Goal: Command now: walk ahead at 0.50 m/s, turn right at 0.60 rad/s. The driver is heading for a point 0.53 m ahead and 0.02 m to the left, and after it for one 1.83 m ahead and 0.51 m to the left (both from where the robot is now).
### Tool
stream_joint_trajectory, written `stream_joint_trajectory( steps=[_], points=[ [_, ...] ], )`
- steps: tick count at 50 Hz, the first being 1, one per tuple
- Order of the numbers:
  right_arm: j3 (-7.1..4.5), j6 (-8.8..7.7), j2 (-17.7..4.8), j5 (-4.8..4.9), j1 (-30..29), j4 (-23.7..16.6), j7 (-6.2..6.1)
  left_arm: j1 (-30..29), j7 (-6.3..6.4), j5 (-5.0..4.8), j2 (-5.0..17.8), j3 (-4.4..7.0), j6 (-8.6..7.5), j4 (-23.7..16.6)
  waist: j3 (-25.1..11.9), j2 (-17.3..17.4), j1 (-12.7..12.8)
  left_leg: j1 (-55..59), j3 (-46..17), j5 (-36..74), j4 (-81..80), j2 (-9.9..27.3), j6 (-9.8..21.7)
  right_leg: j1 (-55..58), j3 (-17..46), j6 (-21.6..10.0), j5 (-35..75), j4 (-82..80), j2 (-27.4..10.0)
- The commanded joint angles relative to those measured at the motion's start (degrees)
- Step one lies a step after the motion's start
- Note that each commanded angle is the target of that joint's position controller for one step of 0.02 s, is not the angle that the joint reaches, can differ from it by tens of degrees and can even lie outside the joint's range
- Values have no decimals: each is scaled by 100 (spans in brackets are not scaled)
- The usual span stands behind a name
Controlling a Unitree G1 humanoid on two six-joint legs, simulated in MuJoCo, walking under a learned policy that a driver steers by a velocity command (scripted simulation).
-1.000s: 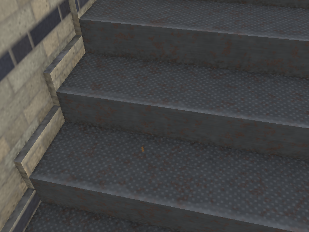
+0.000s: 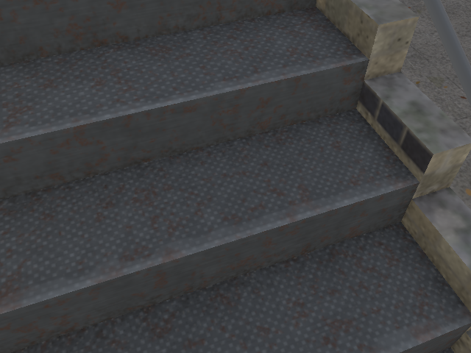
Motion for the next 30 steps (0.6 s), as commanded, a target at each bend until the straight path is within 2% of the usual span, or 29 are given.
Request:
stream_joint_trajectory(
  steps=[1,3,4,5,6,7,8,9,10,11,12,13,14,15,16,17,18,19,20,21,22,23,24,25,26,27,28,30],
  points=[
    [514,-211,1108,-147,-1134,-1435,86,994,-177,114,-488,-212,-159,705,-229,103,-179,-3372,-121,-28,3008,-80,654,2082,3021,-112,-40,-3462,-850],
    [563,-72,880,-82,-498,-1446,106,681,-177,153,-550,-261,-154,647,106,-113,-502,-3961,80,-136,3146,-46,570,1845,2378,-149,793,-3643,-657],
    [561,26,725,-25,-498,-1488,93,525,-158,162,-554,-301,-168,675,256,-36,-595,-4052,175,-165,2956,-10,495,1543,1951,-68,1190,-3730,-573],
    [525,122,565,5,-602,-1565,29,370,-215,179,-466,-292,-183,647,428,101,-688,-3921,299,-116,2581,91,386,1026,1622,104,1533,-3794,-472],
    [538,188,653,31,-782,-1631,-82,549,-248,251,-319,-268,-157,718,391,-174,-565,-4267,556,-242,3345,-62,255,1150,1609,84,2250,-3783,-551],
    [629,212,854,23,-1023,-1767,-130,699,-233,284,-305,-286,-97,793,461,-391,-463,-4832,663,-393,3920,-86,210,1238,1701,141,2356,-3842,-613],
    [670,221,916,-10,-1197,-1950,-157,691,-203,266,-231,-286,-66,808,526,-426,-455,-4896,709,-339,3690,-68,168,1087,1707,177,2105,-3959,-546],
    [696,212,903,-60,-1406,-2097,-173,741,-152,197,-280,-300,-19,820,557,-325,-397,-4896,757,-161,3055,-23,111,1009,1727,236,1896,-4029,-455],
    [746,169,839,-182,-1898,-2351,-178,823,-51,104,-173,-267,49,793,533,-284,-311,-4722,909,146,1957,-1,24,926,1785,259,1731,-4186,-348],
    [840,125,1090,-313,-2690,-2599,-213,1302,117,104,-279,-239,143,911,348,-559,63,-4964,1176,197,1679,-40,-99,1409,2157,75,2601,-4320,-517],
    [867,113,1028,-399,-2923,-2748,-243,1452,259,122,-100,-163,224,848,151,-628,155,-4427,1402,271,641,-69,-196,1549,2199,-101,3266,-4587,-589],
    [853,97,1011,-426,-3216,-2882,-244,1881,387,67,1,-75,258,914,-140,-663,345,-4064,1481,190,-106,-58,-242,2034,2485,-270,3527,-4828,-732],
    [794,122,1041,-300,-3261,-2893,-235,1950,476,-7,125,4,283,887,-384,-811,342,-4191,1256,-351,-465,-12,-276,3118,2524,-310,4168,-4925,-968],
    [719,164,921,-242,-2990,-2757,-185,1743,466,-12,237,68,256,845,-611,-732,253,-3929,1431,-848,-856,-84,-189,3755,2226,-306,5115,-4980,-1081],
    [626,227,734,-149,-2405,-2601,-125,1439,510,-60,380,102,217,756,-822,-953,-51,-3058,1419,-1133,-1587,-202,-42,3931,1851,-305,6425,-4796,-1066],
    [494,269,493,-131,-1827,-2331,-115,975,507,-55,469,110,231,600,-1117,-1031,-370,-1805,1520,-1222,-2260,-507,86,3865,1579,-268,8426,-4475,-1009],
    [379,276,193,-167,-1536,-2204,-99,859,506,-88,513,117,197,507,-1462,-1274,-469,-1052,1436,-1292,-2989,-767,116,4245,1719,-350,9902,-4221,-1151],
    [299,260,-6,-181,-1105,-2019,-60,738,481,-147,513,96,139,507,-1559,-1230,-670,-555,1109,-1074,-4003,-764,201,4679,1663,-370,10565,-3746,-1137],
    [184,225,-373,-243,-507,-1739,-30,737,485,-3,418,103,-33,522,-1791,-1030,-820,399,349,-181,-4460,-496,386,4353,1613,-409,10362,-2798,-937],
    [109,344,-469,-425,-166,-1580,-80,1335,398,84,-84,51,-107,516,-2360,1219,-470,2192,-1695,1876,-5259,629,1227,2363,1449,-60,7908,-1195,-162],
    [155,535,-274,-676,323,-1431,-256,1401,210,127,-254,27,-181,686,-2645,2654,-659,2636,-4288,2787,-7446,1451,2092,1347,2191,289,1368,1357,975],
    [169,527,-23,-590,-219,-1477,-273,1389,68,22,-100,121,-182,627,-2324,1631,-245,1781,-4427,1179,-7431,1507,1839,890,2965,405,737,3280,1064],
    [183,555,191,-328,-790,-1421,-305,809,63,-5,-221,51,-42,320,-1343,847,-15,759,-3597,-112,-7165,1261,1461,316,2676,395,633,3887,894],
    [203,523,369,-139,-915,-1146,-327,571,105,98,-386,-49,73,134,-278,217,180,-277,-2549,-922,-6986,1120,1137,3,2429,306,612,3989,659],
    [208,433,451,-127,-808,-967,-304,748,172,115,-352,-67,159,230,27,-197,333,-675,-1840,-1440,-6990,920,825,-7,2235,212,779,3911,387],
    [215,371,537,-154,-725,-782,-252,1049,192,23,-381,-80,179,306,87,-277,538,-816,-1358,-1691,-7054,688,658,78,2140,147,900,3848,310],
    [229,307,584,-164,-634,-651,-220,1220,212,-23,-461,-116,164,351,155,-155,610,-831,-997,-1617,-7184,548,631,-16,2087,106,1217,3814,301],
    [238,240,550,-160,-419,-519,-198,1181,274,-43,-522,-153,64,298,133,141,578,-548,-306,-1056,-7258,310,654,-298,2045,129,2096,3359,304]
  ],
)
Keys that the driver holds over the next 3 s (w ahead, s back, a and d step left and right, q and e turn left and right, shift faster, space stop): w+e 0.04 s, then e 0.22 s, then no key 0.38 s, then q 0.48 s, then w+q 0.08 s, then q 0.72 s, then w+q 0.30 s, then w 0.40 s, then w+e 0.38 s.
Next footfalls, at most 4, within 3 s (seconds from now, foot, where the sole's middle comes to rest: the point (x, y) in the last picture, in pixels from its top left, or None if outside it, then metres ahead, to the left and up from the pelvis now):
0.38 left None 0.43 0.07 -0.53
1.16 right None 0.25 -0.22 -0.70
1.46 left None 0.40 -0.01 -0.53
2.02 right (337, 316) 0.51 -0.22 -0.53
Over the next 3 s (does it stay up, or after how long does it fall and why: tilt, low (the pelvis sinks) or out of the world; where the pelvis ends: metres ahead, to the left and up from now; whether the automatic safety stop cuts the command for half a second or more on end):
stays up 0.70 0.29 0.41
